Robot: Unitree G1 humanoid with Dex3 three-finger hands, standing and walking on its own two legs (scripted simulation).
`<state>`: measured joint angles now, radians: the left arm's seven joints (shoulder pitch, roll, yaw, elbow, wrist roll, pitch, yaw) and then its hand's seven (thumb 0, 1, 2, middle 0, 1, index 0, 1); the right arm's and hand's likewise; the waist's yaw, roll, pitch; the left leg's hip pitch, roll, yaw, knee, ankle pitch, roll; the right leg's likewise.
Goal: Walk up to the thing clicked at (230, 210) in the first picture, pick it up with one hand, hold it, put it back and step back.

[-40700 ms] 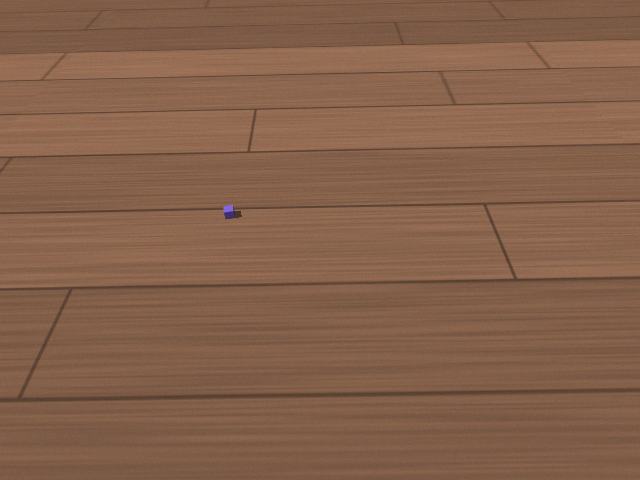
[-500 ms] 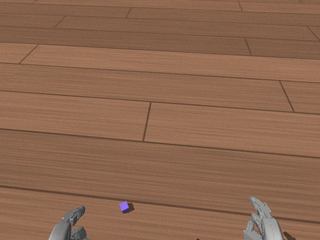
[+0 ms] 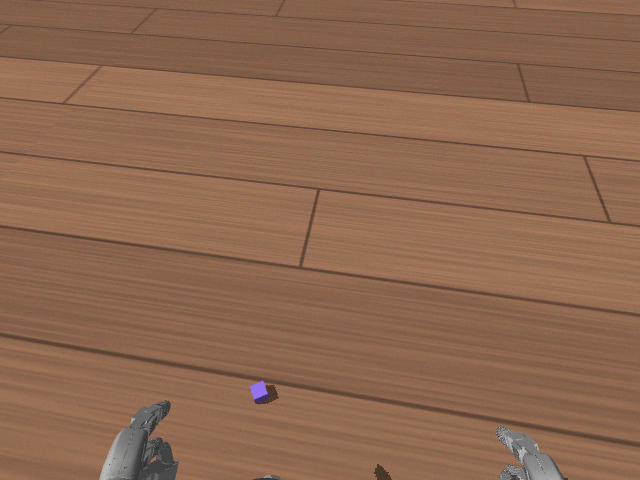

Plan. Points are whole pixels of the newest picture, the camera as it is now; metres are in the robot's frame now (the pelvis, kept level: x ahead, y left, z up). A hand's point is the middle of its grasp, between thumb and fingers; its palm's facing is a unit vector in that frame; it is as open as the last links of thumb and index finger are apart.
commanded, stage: stand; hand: left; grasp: from above
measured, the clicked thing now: (259, 392) +0.46 +0.20 -0.71
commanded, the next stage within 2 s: none
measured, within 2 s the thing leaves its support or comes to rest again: neither
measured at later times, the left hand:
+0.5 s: hand out of the picture +0.05 +0.24 -0.12, palm faces +0.04 -0.95 -0.31, open 7.4 cm
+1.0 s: hand out of the picture +0.02 +0.25 -0.11, palm faces +0.02 -0.94 -0.33, open 7.3 cm
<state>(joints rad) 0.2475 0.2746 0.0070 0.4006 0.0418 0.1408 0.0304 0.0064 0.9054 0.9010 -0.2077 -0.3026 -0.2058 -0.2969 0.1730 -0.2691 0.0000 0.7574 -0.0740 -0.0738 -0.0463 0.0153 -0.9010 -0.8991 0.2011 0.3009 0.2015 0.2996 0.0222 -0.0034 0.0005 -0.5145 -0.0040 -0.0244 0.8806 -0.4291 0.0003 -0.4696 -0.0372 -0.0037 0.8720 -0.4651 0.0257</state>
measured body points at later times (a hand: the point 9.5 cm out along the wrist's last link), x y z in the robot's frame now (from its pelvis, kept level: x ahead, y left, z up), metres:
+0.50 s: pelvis +0.00 +0.01 +0.04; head +0.00 +0.01 +0.49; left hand +0.04 +0.29 -0.10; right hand +0.07 -0.26 -0.10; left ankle +0.02 +0.12 -0.70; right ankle -0.01 -0.14 -0.70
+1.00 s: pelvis -0.01 +0.00 +0.05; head -0.02 +0.00 +0.50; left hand +0.02 +0.29 -0.09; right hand +0.04 -0.29 -0.09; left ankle +0.02 +0.12 -0.70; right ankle -0.01 -0.14 -0.70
